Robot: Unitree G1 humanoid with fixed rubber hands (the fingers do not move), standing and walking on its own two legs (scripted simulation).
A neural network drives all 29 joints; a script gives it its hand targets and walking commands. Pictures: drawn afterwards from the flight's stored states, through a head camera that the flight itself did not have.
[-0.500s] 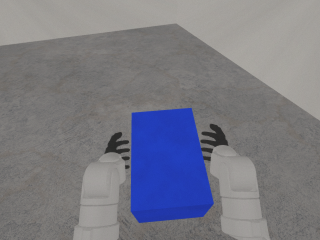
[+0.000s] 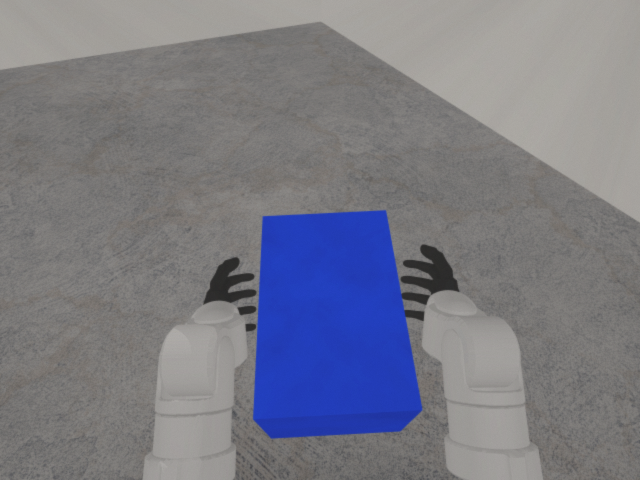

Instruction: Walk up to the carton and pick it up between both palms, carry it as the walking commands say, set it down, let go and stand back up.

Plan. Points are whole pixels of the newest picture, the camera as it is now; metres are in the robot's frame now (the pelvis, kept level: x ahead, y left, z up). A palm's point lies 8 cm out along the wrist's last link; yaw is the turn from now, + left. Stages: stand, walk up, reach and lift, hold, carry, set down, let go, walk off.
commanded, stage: carry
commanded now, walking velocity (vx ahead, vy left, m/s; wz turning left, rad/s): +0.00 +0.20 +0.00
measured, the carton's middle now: (330, 321) +0.33 -0.01 +0.01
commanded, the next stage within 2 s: none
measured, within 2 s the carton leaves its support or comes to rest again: neither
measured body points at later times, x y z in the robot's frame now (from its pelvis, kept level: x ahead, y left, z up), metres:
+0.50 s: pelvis -0.07 +0.12 +0.01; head -0.08 +0.11 +0.46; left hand +0.23 +0.22 +0.10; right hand +0.22 -0.04 +0.10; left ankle +0.05 +0.11 -0.72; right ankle -0.09 +0.01 -0.73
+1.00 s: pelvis -0.13 +0.28 -0.01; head -0.13 +0.28 +0.44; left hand +0.17 +0.41 +0.07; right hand +0.17 +0.15 +0.08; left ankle -0.04 +0.38 -0.72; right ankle -0.12 +0.17 -0.73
